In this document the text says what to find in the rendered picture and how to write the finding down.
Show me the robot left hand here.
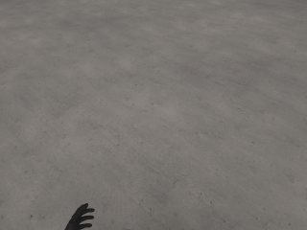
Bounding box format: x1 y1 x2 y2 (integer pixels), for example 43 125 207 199
64 203 95 230

